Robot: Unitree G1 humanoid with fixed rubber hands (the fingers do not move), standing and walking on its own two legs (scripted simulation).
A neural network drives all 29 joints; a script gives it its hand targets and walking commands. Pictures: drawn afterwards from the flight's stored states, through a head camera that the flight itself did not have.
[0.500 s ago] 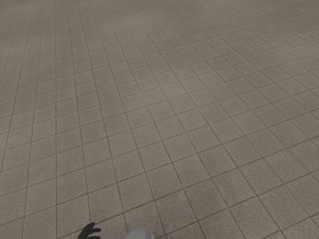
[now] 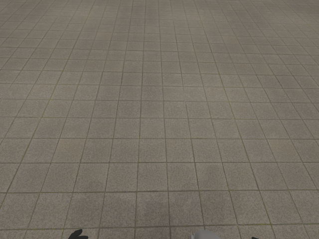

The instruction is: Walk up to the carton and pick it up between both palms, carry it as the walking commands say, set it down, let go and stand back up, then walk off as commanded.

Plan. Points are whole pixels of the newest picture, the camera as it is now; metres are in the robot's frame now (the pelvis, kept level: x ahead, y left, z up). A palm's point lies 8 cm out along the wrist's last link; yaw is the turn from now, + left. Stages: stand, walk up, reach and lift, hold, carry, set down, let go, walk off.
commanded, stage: walk up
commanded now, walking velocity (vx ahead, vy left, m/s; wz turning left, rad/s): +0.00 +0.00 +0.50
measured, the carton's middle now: out of the picture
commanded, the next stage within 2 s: none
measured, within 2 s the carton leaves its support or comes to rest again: neither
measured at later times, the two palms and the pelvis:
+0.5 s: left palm out of the picture +0.00 +0.20 -0.12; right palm out of the picture +0.07 -0.30 -0.14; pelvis -0.02 -0.05 +0.00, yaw +15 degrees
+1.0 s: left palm out of the picture -0.08 +0.27 -0.13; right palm out of the picture +0.15 -0.21 -0.10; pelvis -0.04 +0.00 +0.00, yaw +31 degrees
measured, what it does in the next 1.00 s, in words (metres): steps on the spot, turning left: right foot, then left foot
